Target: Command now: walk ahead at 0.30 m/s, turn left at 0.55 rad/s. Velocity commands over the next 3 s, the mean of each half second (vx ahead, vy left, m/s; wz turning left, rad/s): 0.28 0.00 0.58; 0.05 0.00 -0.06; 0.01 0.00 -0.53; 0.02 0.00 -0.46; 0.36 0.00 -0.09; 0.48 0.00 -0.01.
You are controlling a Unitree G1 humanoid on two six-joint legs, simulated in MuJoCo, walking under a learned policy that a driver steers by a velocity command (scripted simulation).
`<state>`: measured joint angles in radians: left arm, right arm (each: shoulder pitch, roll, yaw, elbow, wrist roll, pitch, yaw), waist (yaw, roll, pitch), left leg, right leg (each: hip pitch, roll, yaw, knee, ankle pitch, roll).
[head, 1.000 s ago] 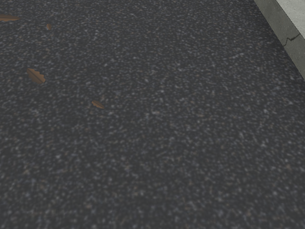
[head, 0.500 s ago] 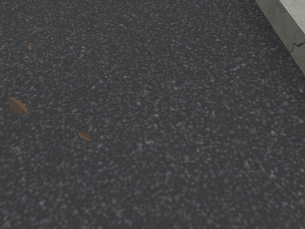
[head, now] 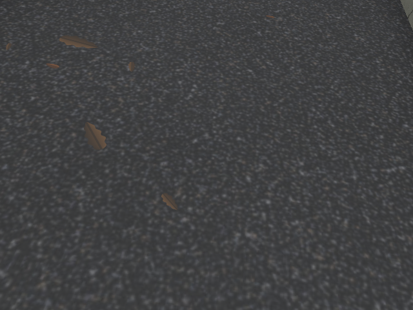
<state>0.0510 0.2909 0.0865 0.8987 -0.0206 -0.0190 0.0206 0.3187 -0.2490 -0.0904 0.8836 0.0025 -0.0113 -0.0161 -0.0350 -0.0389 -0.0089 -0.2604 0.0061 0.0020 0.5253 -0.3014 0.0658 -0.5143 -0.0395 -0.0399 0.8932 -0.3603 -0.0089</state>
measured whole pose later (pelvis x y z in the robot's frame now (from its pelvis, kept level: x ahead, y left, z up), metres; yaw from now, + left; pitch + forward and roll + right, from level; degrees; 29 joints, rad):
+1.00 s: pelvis +0.26 -0.01 -0.01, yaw +11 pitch +1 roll +1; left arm 0.16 0.31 0.07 0.87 -0.02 0.04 -0.02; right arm 0.11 -0.27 -0.07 0.70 0.00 0.02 -0.06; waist 0.02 0.01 0.05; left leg -0.27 0.08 0.08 0.55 -0.28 -0.04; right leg -0.38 -0.02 -0.08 0.78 -0.43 0.00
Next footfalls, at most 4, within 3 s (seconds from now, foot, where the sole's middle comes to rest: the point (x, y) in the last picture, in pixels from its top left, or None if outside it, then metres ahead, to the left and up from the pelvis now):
0.40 right None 0.33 -0.11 -0.78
0.74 left None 0.26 0.14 -0.78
1.04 right None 0.32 -0.10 -0.78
1.64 left None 0.38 0.11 -0.78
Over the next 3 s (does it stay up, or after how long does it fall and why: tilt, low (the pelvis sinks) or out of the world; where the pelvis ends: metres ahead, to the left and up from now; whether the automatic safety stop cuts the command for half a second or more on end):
stays up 0.74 -0.18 -0.01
